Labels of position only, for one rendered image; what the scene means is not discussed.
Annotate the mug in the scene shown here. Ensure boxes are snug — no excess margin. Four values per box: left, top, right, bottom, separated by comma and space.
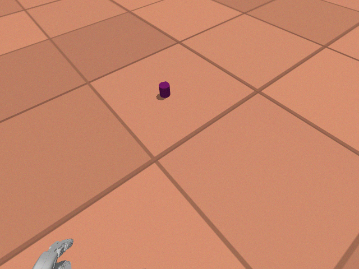
159, 81, 170, 98

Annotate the left robot hand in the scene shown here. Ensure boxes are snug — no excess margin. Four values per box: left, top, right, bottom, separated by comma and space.
32, 239, 73, 269

